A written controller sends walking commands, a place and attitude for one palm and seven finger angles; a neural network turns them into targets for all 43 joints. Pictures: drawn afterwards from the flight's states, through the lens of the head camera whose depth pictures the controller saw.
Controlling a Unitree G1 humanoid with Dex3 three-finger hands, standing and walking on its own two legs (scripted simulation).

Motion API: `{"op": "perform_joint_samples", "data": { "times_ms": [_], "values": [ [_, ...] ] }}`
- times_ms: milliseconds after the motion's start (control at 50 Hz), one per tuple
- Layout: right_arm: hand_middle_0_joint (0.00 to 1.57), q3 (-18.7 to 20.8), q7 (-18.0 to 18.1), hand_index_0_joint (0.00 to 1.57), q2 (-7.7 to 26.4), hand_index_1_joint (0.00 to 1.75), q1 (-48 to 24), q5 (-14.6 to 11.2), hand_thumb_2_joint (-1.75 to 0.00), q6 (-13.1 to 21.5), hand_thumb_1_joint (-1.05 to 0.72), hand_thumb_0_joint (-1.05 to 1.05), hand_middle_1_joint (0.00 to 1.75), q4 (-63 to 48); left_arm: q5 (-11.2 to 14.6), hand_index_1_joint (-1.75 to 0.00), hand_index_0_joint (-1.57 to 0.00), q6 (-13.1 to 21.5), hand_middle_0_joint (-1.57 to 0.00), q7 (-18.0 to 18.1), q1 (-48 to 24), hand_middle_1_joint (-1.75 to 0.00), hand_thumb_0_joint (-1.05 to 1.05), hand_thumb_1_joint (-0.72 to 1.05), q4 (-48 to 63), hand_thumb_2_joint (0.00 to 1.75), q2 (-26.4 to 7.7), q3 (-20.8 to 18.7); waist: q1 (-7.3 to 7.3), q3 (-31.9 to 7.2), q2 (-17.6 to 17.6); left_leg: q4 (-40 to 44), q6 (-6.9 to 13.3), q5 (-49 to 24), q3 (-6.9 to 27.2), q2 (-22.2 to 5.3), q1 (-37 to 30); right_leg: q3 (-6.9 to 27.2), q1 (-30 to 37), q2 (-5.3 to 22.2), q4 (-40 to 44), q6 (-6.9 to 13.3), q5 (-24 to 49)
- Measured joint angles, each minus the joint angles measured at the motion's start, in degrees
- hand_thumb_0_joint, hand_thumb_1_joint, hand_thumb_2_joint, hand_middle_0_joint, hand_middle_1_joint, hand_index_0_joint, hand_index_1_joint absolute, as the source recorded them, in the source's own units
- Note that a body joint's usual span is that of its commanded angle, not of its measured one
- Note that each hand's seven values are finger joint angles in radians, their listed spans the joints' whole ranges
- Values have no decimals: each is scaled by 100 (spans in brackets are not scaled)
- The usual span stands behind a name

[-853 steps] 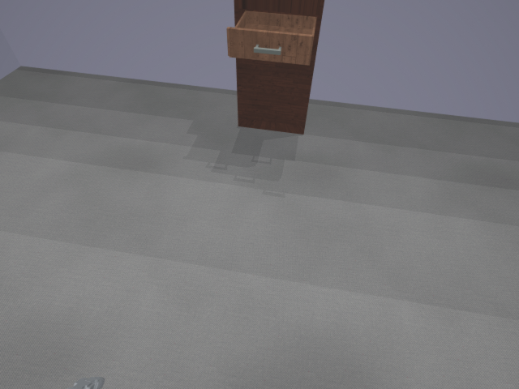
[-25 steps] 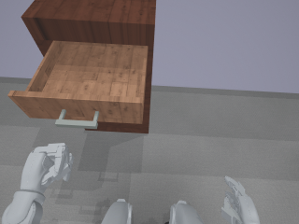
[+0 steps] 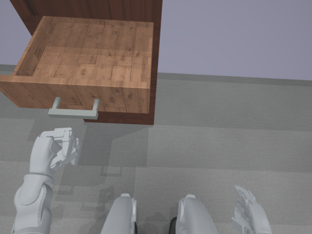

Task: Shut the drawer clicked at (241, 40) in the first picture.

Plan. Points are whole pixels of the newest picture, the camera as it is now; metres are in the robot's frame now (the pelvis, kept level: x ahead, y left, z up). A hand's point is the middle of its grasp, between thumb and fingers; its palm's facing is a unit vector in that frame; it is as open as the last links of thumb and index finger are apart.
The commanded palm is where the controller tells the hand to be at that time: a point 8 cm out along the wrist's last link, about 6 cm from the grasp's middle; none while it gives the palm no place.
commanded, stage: bring the fist close to the handle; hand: left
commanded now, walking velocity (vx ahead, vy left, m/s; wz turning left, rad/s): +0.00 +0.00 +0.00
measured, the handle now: (75, 107) +0.42 +0.24 +0.02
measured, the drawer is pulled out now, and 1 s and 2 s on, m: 0.26 0.24 0.12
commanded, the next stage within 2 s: push the drawer shut in 0.48 s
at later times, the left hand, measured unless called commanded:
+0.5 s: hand (78, 145) +0.32 +0.21 +0.01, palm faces -0.01 -1.00 -0.04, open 3.3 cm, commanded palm +0.30 +0.26 +0.02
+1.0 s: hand (82, 130) +0.36 +0.21 +0.01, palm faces +0.00 -1.00 -0.05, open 3.2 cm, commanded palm +0.36 +0.25 +0.02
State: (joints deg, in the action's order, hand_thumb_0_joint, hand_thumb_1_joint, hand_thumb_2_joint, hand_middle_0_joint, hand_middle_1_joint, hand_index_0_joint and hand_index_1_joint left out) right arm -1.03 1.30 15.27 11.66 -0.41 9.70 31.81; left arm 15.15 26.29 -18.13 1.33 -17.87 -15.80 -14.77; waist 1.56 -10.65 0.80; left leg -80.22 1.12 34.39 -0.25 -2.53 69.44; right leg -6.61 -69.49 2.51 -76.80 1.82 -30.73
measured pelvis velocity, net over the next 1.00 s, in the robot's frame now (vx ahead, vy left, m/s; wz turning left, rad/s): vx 0.00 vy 0.00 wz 0.00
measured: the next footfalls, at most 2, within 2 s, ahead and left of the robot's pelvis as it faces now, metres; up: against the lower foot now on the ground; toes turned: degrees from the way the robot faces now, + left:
none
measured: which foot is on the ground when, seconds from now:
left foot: down 0.00-1.00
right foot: down 0.00-1.00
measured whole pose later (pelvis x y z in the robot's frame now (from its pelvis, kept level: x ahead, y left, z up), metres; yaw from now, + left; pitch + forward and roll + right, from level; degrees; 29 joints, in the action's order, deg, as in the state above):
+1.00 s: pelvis +0.00 +0.00 -0.01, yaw +0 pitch +26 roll -3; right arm -1.5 1.7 15.4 11.5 -0.5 5.2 33.4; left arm 12.7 25.8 -16.2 -12.5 -28.8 -17.6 -15.7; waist 2.2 -10.4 0.9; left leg -81.5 1.3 34.9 0.0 -2.4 72.8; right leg -6.6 -72.7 2.5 -77.7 1.6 -31.0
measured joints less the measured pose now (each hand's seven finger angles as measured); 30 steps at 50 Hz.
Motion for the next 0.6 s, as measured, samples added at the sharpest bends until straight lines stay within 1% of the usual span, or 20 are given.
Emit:
{"op": "perform_joint_samples", "data": {
  "times_ms": [160, 260, 360, 500, 600],
  "values": [
    [20, 1, -29, 21, 6, 30, -113, 14, -90, -137, -90, 1, 30, -7, -98, -160, -140, -58, -140, 100, -399, -160, 2, 90, -116, 90, 8, 59, 37, -5, 5, -260, 27, 67, -8, 2, 342, 17, -339, 14, -240, -16, -46],
    [20, 1, -70, 21, -44, 30, -93, -13, -90, -286, -90, 1, 30, -68, -86, -160, -140, -145, -140, 191, -256, -160, 2, 90, 116, 90, 13, 72, 51, 9, 22, -214, 39, 69, -35, -8, 302, 45, -312, -2, -194, -32, -34],
    [20, -30, -59, 21, -48, 30, -36, -30, -90, -372, -90, 1, 30, -76, -93, -160, -140, -122, -140, 240, -193, -160, 2, 90, 32, 90, -2, 68, 29, -10, 24, -140, 39, 57, -27, 2, 241, 38, -245, 1, -121, -37, -29],
    [20, -18, -22, 21, -18, 30, -62, -28, -90, -394, -90, 1, 30, -23, -65, -160, -140, -36, -140, 138, -291, -160, 2, 90, -111, 90, -36, 32, 31, -18, 7, -160, 28, 85, 4, -4, 247, 11, -236, -9, -124, -28, -56],
    [20, 6, -17, 21, 2, 30, -89, -38, -90, -417, -90, 1, 30, -55, -49, -160, -140, -62, -140, 96, -327, -160, 2, 90, -158, 90, -65, -8, 51, -3, -3, -163, 24, 102, 9, -11, 240, 9, -228, -19, -122, -26, -67]
  ]
}}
